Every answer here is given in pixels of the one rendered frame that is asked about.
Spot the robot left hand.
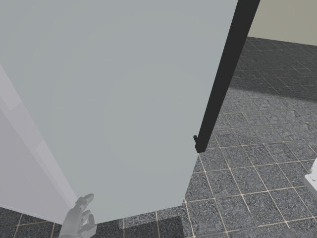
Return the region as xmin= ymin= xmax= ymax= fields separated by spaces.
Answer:
xmin=59 ymin=193 xmax=97 ymax=238

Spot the fridge door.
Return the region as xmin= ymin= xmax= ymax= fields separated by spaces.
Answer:
xmin=0 ymin=0 xmax=238 ymax=224

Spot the handle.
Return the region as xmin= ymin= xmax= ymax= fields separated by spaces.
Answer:
xmin=193 ymin=0 xmax=260 ymax=153

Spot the robot right hand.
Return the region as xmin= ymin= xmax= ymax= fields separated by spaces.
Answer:
xmin=303 ymin=158 xmax=317 ymax=199

